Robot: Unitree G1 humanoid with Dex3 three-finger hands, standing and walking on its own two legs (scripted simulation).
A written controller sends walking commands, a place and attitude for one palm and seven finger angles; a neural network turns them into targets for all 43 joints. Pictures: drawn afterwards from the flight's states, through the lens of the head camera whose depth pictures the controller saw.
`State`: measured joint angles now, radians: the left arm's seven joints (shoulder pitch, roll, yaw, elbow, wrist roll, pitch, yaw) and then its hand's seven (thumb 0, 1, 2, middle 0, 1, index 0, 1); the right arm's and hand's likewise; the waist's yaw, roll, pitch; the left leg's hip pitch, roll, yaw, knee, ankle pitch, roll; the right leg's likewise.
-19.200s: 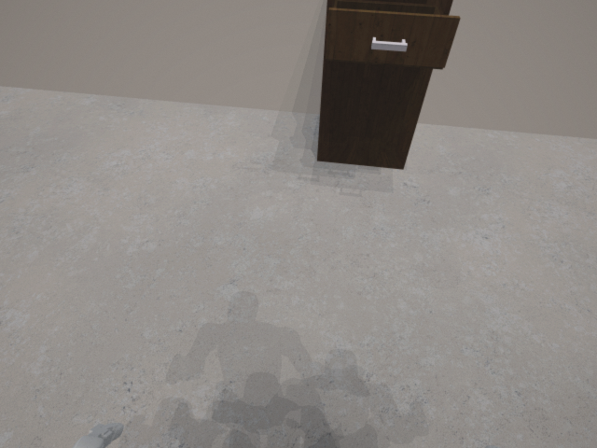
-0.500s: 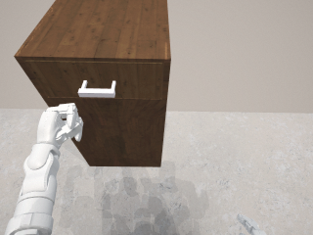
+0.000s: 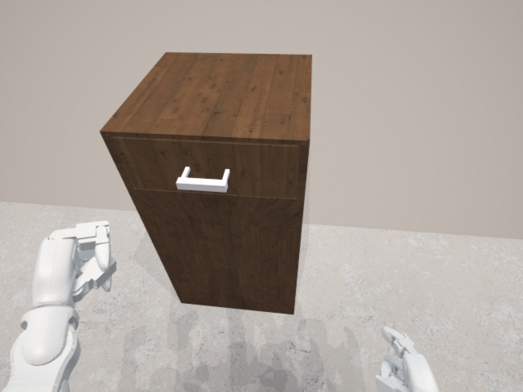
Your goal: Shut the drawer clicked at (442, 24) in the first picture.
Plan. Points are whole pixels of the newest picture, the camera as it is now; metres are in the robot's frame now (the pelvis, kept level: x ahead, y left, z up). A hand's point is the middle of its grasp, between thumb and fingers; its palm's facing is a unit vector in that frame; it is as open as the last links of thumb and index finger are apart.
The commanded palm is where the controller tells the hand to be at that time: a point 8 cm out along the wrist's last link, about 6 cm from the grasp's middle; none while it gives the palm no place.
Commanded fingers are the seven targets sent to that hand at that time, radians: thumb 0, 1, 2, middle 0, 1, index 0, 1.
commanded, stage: draw the hand back to the body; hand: left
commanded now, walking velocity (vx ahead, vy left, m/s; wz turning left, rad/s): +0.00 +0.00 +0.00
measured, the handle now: (204, 178) +0.56 +0.21 -0.02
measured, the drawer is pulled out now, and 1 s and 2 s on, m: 0.00 0.00 0.00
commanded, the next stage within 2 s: step back with the hand held close in 0.42 s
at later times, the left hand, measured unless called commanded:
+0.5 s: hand (68, 308) +0.16 +0.23 +0.15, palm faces +0.41 -0.82 -0.39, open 3.2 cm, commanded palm +0.11 +0.27 +0.17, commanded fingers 0.00 0.90 0.90 -1.40 -1.60 -1.40 -1.60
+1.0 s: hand (40, 317) +0.15 +0.26 +0.16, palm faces +0.31 -0.78 -0.54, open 3.2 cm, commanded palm +0.09 +0.29 +0.17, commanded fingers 0.00 0.90 0.90 -1.40 -1.60 -1.40 -1.60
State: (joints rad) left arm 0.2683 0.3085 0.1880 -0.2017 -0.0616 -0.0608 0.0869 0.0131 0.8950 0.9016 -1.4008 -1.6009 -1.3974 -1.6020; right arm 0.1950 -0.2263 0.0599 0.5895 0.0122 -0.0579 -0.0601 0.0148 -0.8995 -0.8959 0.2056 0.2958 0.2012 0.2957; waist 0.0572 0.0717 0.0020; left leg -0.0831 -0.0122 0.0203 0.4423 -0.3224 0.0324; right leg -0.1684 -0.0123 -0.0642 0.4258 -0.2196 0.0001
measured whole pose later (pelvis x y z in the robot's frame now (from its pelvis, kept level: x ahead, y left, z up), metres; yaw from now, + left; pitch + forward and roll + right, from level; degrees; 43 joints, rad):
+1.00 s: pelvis -0.05 +0.02 +0.00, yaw -2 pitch +0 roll +0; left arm 0.62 0.41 0.39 -0.54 -0.02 -0.21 0.12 0.01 0.89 0.90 -1.40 -1.60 -1.40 -1.60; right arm 0.20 -0.23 -0.03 0.56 0.00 -0.03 -0.07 0.02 -0.90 -0.90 0.20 0.30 0.20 0.30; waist 0.00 0.02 0.03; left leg -0.23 -0.05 0.07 0.49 -0.27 0.06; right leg -0.33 -0.04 -0.01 0.48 -0.15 0.03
